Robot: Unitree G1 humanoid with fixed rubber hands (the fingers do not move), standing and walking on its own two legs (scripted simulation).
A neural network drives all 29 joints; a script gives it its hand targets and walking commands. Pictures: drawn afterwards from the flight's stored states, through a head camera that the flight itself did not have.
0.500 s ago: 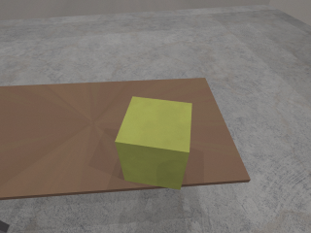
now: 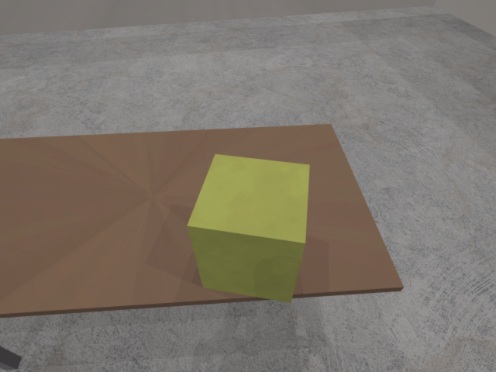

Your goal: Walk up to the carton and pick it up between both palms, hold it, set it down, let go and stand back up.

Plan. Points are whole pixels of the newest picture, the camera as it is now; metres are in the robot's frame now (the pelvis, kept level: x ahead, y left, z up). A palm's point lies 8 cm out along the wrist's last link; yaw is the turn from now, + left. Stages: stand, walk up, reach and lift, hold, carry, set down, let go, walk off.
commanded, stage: stand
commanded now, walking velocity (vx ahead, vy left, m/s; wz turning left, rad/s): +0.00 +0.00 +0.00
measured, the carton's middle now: (253, 229) +0.44 +0.00 -0.09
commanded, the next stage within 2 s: none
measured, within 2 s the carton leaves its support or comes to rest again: neither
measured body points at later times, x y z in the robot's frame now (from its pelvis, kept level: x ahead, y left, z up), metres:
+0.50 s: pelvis +0.01 +0.01 +0.00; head +0.00 +0.00 +0.45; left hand +0.01 +0.25 -0.15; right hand +0.01 -0.23 -0.15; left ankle +0.00 +0.12 -0.74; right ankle +0.01 -0.11 -0.74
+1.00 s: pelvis +0.01 +0.01 +0.00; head +0.01 +0.00 +0.45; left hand +0.01 +0.25 -0.15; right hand +0.01 -0.23 -0.16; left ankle +0.00 +0.12 -0.74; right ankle +0.01 -0.11 -0.74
